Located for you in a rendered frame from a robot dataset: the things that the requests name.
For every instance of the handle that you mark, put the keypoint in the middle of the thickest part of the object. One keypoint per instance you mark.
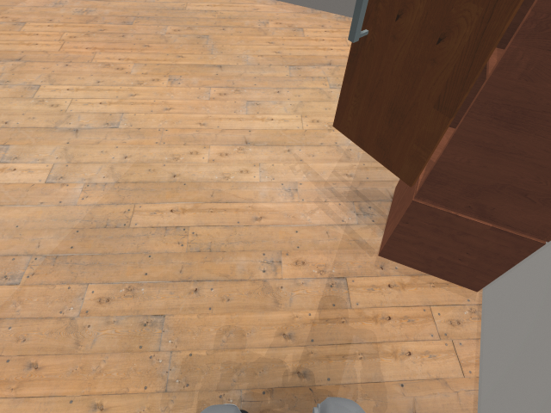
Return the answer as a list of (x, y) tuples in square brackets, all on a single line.
[(357, 21)]

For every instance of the cupboard door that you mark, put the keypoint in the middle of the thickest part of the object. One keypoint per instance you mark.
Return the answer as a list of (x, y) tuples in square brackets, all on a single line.
[(407, 78)]

